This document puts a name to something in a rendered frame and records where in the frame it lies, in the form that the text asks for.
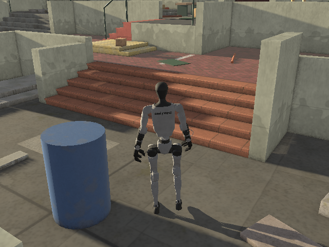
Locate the robot left shin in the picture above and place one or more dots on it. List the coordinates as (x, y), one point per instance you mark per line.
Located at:
(154, 188)

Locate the robot right upper arm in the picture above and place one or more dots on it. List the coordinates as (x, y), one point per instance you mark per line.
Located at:
(181, 116)

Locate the robot left upper arm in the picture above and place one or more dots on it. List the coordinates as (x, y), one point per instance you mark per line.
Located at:
(144, 119)

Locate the robot left hand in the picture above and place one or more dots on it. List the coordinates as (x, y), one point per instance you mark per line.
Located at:
(136, 155)

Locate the humanoid robot head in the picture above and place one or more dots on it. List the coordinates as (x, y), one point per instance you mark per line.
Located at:
(161, 89)

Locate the left robot forearm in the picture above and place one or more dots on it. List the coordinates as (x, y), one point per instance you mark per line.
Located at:
(139, 140)

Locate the right robot forearm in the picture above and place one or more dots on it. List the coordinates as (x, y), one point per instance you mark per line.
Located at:
(186, 134)

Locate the robot right hand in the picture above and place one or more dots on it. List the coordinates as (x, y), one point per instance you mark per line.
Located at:
(184, 143)

